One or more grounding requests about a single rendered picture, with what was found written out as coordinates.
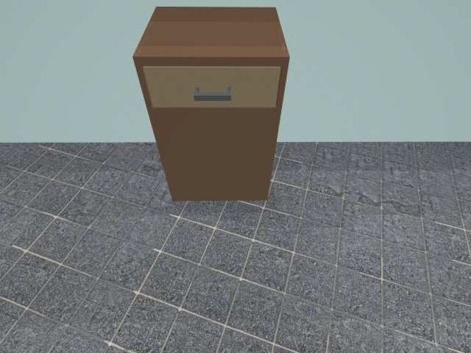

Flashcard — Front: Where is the drawer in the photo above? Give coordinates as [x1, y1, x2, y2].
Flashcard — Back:
[143, 66, 281, 107]

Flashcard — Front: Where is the cabinet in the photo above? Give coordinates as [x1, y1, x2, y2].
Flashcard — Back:
[132, 7, 290, 201]

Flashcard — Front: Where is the handle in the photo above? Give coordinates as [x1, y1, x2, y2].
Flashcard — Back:
[194, 88, 231, 101]

